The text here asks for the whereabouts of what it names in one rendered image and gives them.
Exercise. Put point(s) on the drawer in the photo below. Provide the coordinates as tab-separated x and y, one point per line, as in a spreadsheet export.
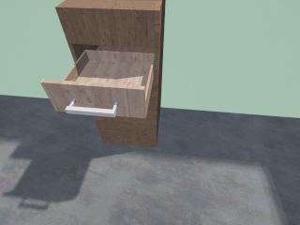
98	79

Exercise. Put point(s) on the cabinet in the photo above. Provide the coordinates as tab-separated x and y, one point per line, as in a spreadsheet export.
129	26

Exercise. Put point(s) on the handle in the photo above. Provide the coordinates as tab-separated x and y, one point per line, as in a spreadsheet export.
91	111

